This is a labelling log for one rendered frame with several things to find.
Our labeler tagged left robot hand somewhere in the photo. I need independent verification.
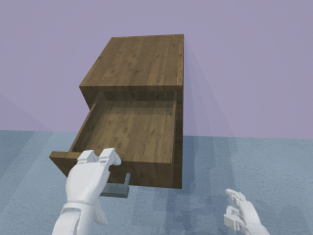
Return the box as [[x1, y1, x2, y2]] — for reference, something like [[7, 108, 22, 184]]
[[66, 148, 121, 225]]

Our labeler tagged cabinet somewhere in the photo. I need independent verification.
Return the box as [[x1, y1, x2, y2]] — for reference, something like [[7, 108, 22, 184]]
[[79, 33, 184, 189]]

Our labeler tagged drawer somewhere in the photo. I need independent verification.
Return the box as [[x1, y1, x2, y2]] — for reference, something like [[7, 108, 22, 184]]
[[49, 91, 177, 188]]

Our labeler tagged left robot forearm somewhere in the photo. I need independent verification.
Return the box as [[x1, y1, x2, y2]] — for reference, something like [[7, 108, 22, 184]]
[[52, 201, 95, 235]]

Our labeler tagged right robot hand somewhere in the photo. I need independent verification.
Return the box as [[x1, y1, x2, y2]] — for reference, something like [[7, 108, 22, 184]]
[[223, 189, 261, 235]]

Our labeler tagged right robot forearm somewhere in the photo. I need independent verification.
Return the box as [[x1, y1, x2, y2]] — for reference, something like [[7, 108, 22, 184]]
[[244, 222, 270, 235]]

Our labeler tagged handle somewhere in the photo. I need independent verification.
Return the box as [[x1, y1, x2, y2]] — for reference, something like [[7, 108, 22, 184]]
[[100, 173, 131, 199]]

